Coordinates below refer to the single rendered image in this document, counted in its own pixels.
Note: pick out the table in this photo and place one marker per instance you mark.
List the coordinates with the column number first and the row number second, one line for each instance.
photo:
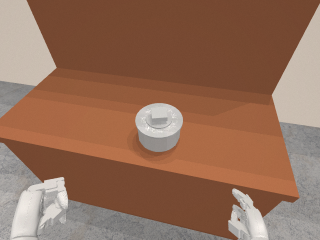
column 217, row 61

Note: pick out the right robot hand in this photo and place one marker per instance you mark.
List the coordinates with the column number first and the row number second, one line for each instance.
column 251, row 224

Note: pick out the lid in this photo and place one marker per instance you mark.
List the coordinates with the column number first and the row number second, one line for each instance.
column 160, row 129

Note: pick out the left robot hand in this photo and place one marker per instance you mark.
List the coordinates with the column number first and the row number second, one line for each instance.
column 49, row 199

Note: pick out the knob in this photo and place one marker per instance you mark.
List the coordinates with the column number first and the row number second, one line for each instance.
column 159, row 114

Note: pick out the pot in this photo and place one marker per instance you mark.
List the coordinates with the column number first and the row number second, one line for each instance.
column 158, row 145

